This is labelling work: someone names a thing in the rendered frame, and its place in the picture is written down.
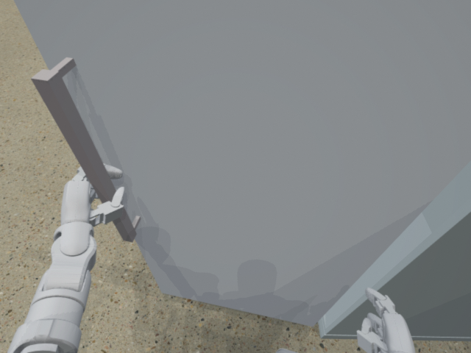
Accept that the robot left forearm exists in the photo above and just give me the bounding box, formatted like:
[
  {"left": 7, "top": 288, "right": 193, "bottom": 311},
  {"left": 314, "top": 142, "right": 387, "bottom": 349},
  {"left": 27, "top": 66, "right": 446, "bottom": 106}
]
[{"left": 7, "top": 221, "right": 96, "bottom": 353}]

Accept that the left robot hand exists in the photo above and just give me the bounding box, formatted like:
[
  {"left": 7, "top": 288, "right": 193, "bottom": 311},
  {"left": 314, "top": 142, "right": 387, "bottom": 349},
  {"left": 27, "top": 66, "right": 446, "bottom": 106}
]
[{"left": 61, "top": 163, "right": 124, "bottom": 227}]

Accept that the fridge door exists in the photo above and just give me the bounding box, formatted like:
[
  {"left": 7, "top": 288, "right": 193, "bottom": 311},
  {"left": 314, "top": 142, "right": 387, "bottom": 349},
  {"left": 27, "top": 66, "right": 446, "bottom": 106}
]
[{"left": 14, "top": 0, "right": 471, "bottom": 327}]

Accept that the right robot hand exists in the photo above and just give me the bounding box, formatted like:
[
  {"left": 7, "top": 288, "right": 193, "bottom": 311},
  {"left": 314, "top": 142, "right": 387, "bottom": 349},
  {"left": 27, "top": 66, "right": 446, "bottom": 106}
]
[{"left": 357, "top": 288, "right": 416, "bottom": 353}]

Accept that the handle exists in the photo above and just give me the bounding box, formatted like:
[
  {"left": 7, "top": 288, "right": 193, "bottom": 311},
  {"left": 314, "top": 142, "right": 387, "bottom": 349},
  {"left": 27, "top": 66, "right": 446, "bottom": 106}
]
[{"left": 31, "top": 57, "right": 141, "bottom": 242}]

